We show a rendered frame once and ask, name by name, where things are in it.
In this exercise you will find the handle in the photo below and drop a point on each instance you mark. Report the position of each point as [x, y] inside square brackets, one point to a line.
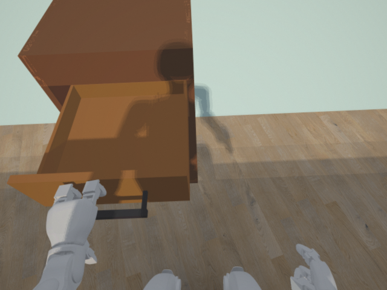
[126, 213]

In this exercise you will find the cabinet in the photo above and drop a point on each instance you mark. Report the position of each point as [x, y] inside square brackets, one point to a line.
[83, 42]

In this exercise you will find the right robot shin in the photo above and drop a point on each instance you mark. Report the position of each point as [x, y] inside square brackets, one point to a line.
[237, 268]

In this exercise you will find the drawer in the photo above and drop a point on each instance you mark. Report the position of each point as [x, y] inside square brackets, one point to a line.
[131, 136]

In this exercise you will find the left robot forearm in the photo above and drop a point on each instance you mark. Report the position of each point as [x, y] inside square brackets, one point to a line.
[64, 268]

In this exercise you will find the right robot hand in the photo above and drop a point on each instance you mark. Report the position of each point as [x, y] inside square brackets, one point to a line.
[318, 277]

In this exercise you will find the left robot hand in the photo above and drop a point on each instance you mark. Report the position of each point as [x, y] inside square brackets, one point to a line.
[71, 219]

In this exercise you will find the robot left thigh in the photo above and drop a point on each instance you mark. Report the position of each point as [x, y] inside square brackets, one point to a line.
[164, 281]

